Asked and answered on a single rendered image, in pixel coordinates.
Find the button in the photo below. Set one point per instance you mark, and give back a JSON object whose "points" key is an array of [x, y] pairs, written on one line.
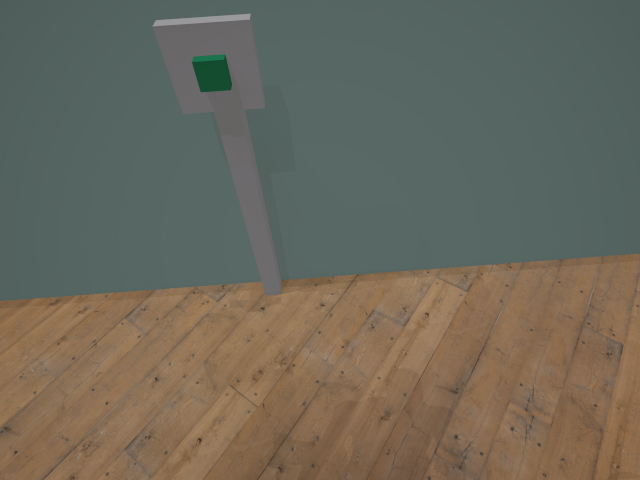
{"points": [[212, 73]]}

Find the panel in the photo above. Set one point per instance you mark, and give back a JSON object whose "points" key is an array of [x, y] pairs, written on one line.
{"points": [[233, 35]]}

